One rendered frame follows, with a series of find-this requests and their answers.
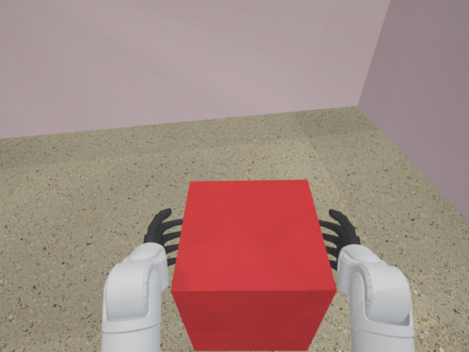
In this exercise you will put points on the robot right hand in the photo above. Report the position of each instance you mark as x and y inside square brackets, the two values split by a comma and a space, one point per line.
[345, 231]

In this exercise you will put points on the robot left hand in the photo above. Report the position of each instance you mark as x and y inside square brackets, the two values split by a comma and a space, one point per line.
[157, 228]

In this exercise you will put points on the right robot forearm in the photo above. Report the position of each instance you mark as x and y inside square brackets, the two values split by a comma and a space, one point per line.
[381, 313]

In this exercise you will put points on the carton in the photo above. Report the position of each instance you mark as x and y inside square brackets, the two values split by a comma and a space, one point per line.
[252, 272]

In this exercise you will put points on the left robot forearm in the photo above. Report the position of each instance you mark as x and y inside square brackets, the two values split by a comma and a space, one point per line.
[132, 301]

